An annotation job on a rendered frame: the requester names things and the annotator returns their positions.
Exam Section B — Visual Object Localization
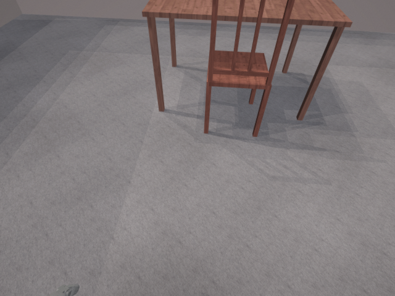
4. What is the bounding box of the left robot hand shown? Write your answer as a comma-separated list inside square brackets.
[49, 284, 80, 296]

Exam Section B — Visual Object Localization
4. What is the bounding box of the chair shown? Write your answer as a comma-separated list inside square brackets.
[204, 0, 295, 137]

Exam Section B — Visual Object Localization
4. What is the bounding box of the table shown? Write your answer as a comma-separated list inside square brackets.
[142, 0, 352, 120]

